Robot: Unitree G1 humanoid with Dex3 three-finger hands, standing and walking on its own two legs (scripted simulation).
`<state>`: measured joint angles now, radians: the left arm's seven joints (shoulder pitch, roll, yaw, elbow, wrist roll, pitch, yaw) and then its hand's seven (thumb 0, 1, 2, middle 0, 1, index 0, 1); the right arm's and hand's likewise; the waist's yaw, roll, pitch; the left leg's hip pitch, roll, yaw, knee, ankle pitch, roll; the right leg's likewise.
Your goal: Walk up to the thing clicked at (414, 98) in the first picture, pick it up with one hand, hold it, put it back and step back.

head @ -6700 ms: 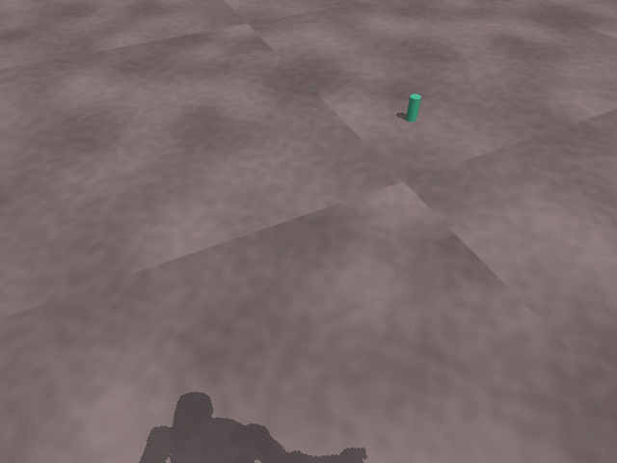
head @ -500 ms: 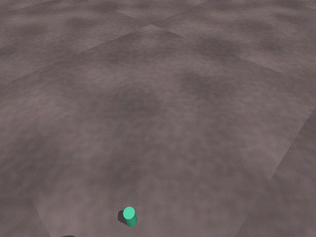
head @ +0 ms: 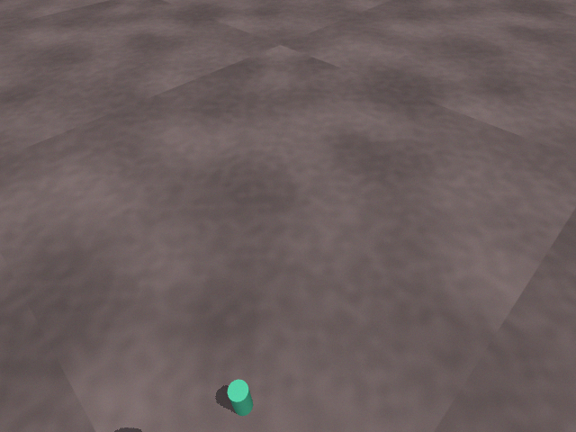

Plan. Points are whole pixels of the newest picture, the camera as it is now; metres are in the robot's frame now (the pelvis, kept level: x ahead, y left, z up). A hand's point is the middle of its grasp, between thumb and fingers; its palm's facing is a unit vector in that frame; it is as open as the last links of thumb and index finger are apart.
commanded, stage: stand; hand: left
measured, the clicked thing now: (240, 398) +0.40 +0.18 -0.71
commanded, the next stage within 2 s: none
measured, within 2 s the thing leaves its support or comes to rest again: neither
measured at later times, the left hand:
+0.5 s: hand out of the picture +0.09 +0.25 -0.16, palm faces -0.03 -0.94 -0.34, open 7.4 cm
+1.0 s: hand out of the picture +0.09 +0.25 -0.16, palm faces -0.03 -0.94 -0.34, open 7.4 cm
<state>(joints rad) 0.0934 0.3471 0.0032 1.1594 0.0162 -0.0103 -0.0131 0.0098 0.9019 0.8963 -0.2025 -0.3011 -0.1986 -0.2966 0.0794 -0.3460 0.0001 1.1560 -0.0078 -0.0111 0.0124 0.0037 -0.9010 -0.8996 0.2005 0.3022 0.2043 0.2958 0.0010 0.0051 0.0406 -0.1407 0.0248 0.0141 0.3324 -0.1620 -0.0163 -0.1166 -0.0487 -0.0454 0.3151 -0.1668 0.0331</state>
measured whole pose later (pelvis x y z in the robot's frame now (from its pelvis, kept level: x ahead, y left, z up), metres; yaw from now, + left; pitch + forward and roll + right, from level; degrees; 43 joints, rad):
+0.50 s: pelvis +0.01 +0.00 +0.00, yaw +0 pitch -2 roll +0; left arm 0.10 0.35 0.00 1.15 0.02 -0.01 -0.01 0.01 0.90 0.90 -0.20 -0.30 -0.20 -0.30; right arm 0.08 -0.35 0.00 1.15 -0.01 -0.01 0.01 0.00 -0.90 -0.90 0.20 0.30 0.20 0.30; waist 0.00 0.01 0.04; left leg -0.12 0.03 0.01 0.32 -0.17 -0.02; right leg -0.10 -0.05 -0.05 0.31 -0.18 0.03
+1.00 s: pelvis +0.02 -0.01 +0.00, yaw +0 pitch -1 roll +0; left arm 0.10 0.35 0.00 1.14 0.02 -0.01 -0.01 0.01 0.90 0.90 -0.20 -0.30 -0.20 -0.30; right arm 0.09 -0.35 0.00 1.15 -0.01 -0.01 0.01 0.00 -0.90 -0.90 0.20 0.30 0.20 0.30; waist 0.00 0.01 0.04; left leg -0.11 0.03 0.01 0.31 -0.18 -0.03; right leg -0.09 -0.04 -0.05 0.30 -0.19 0.03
